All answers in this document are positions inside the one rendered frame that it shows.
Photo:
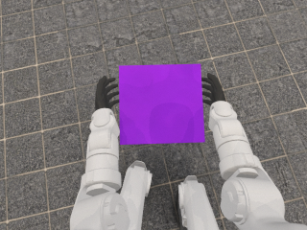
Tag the robot left hand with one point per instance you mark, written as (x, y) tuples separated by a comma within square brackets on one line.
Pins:
[(102, 98)]

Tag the robot left upper arm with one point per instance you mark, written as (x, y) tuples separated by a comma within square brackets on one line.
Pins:
[(106, 211)]

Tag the robot left forearm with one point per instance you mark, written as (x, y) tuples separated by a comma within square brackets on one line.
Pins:
[(102, 157)]

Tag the robot right forearm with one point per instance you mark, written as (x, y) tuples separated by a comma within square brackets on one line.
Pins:
[(232, 145)]

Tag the left robot thigh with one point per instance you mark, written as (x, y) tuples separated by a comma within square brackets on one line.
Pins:
[(135, 188)]

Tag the robot right upper arm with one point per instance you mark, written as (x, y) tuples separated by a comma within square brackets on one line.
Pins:
[(255, 204)]

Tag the left robot shin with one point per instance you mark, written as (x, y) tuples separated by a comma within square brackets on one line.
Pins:
[(136, 163)]

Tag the robot right hand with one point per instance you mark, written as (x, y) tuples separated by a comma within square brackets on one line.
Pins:
[(217, 93)]

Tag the carton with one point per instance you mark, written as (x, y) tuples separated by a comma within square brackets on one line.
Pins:
[(160, 104)]

